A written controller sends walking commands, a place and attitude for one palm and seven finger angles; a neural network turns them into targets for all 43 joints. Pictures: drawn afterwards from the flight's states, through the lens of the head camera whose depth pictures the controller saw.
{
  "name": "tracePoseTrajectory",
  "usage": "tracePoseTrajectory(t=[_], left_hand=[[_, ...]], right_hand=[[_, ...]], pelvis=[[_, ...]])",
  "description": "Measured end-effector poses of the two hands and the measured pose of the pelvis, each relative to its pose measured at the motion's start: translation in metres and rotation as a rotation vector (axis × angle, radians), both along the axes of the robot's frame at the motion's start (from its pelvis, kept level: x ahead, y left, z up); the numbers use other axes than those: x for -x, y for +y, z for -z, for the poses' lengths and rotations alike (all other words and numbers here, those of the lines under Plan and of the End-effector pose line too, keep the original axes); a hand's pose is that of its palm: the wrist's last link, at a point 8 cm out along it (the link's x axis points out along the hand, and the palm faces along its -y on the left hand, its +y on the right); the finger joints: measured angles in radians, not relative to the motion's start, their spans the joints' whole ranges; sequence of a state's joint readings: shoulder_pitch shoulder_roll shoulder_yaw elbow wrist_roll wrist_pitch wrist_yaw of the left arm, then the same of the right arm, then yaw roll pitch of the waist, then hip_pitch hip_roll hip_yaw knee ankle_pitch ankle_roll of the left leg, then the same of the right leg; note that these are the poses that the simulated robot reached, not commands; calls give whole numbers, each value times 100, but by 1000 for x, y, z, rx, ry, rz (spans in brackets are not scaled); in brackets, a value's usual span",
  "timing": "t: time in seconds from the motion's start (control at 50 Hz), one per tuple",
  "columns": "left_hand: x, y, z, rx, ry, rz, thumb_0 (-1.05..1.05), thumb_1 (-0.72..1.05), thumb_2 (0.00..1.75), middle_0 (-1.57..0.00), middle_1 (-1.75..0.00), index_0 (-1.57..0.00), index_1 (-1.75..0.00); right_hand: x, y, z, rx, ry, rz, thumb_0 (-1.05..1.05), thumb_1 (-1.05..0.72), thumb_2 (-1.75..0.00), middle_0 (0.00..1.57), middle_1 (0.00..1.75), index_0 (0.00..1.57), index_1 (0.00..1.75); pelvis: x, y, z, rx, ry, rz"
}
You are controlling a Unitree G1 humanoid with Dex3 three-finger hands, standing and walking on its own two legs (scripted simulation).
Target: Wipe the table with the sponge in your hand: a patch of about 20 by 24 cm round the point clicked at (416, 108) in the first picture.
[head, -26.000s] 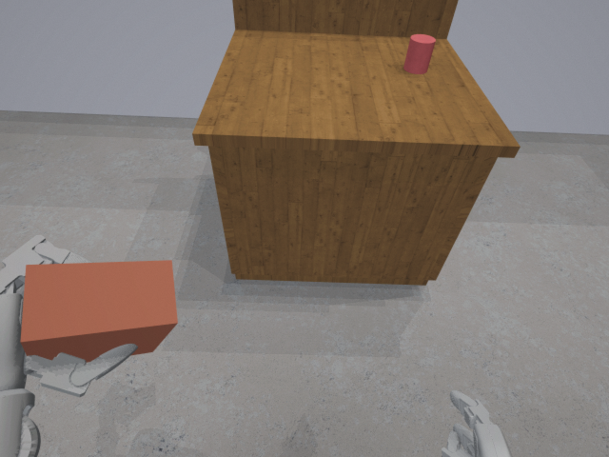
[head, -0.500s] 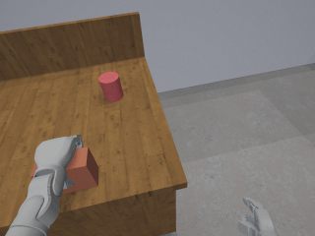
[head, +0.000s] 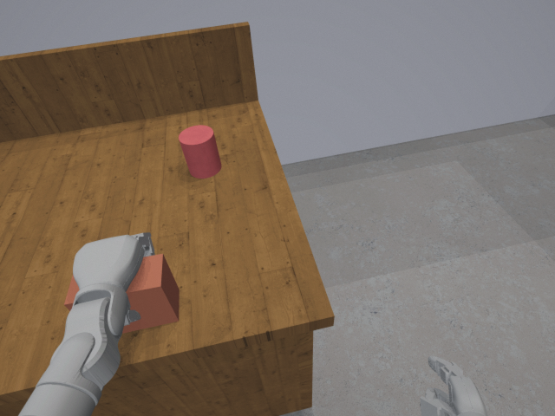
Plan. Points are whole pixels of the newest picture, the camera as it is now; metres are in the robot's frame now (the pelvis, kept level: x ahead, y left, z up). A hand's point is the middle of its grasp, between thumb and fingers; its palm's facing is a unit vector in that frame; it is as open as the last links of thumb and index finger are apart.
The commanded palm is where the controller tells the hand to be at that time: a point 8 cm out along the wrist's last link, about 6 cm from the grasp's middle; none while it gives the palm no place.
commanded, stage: wipe forward along the first lane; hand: left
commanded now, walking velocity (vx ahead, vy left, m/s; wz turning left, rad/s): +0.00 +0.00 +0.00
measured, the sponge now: (133, 303) +0.27 +0.29 -0.01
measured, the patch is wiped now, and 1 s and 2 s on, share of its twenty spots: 0.05 0.30 0.55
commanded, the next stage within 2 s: slide across to the middle lane in 1.48 s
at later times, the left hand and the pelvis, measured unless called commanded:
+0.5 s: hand (133, 251) +0.33 +0.29 +0.05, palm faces -0.15 +0.03 -0.99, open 10.1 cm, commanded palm +0.34 +0.30 +0.07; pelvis -0.03 -0.03 -0.02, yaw +0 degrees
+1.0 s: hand (134, 223) +0.39 +0.32 +0.06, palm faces -0.17 +0.05 -0.98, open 10.1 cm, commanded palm +0.40 +0.31 +0.08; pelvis -0.03 -0.05 -0.03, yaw -4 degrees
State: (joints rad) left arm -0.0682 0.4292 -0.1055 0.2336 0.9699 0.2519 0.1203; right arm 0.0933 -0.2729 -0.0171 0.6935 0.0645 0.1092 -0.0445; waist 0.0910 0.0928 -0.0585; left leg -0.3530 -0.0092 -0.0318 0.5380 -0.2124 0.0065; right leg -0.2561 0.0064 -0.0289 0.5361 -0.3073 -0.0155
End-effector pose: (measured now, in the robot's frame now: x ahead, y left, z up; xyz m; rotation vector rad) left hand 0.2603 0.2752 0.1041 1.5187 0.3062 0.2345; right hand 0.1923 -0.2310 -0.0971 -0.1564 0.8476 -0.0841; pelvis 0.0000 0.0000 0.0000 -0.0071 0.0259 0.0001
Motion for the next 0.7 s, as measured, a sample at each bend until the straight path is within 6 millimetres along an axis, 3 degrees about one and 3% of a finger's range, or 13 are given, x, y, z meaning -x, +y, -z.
tracePoseTrajectory(t=[0.24, 0.56, 0.7], left_hand=[[-30, 6, -3, -26, 63, 5, 0, -61, 110, -83, -132, -83, -133], [-67, 13, -2, -70, 103, 18, 0, -61, 109, -83, -131, -83, -134], [-79, 16, -2, -86, 110, -5, 0, -61, 109, -82, -130, -83, -134]], right_hand=[[28, -14, 16, 26, 69, 7, 1, -90, -90, 20, 30, 20, 30], [121, -70, 48, 70, 253, 140, 1, -90, -90, 20, 30, 20, 30], [151, -87, 52, 80, 301, 188, 1, -90, -90, 20, 30, 20, 30]], pelvis=[[15, -12, 6, 0, 37, -13], [27, -32, 20, 2, 119, 7], [31, -41, 24, 5, 143, 25]])
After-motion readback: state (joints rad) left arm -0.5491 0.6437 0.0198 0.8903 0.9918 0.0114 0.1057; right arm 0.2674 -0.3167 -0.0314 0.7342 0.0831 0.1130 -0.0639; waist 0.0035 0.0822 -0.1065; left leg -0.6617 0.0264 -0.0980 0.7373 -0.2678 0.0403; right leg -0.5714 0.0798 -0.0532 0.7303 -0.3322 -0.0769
